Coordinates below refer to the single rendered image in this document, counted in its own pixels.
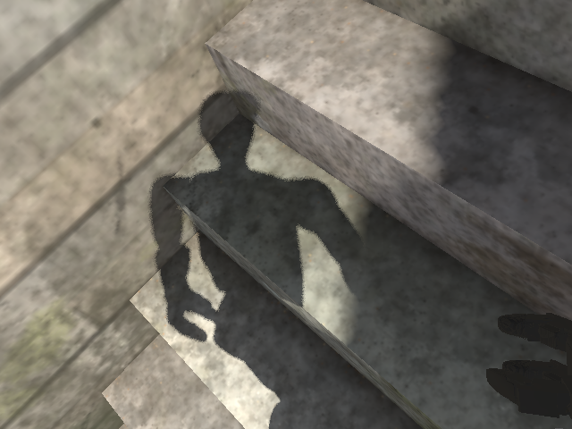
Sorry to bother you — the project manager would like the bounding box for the right robot hand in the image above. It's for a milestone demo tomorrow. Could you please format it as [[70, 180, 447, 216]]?
[[486, 313, 572, 419]]

